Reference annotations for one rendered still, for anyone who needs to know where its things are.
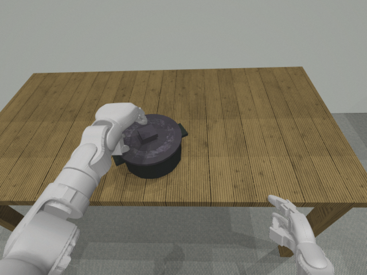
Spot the pot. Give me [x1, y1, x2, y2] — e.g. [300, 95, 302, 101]
[112, 123, 188, 179]

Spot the robot right forearm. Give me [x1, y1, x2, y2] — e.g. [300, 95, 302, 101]
[294, 242, 335, 275]

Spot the lid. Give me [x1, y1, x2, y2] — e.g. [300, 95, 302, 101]
[120, 114, 182, 166]

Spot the knob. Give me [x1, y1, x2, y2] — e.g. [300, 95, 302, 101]
[137, 124, 158, 142]

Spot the robot left hand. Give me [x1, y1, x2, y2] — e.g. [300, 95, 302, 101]
[95, 103, 147, 155]

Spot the robot left forearm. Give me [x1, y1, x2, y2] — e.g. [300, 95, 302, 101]
[3, 117, 122, 259]

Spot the table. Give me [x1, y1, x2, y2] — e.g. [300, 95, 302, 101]
[0, 66, 367, 257]

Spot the robot left upper arm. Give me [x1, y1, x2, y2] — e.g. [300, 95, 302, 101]
[0, 210, 80, 275]

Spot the robot right hand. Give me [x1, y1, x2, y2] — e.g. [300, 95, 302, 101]
[268, 195, 316, 254]

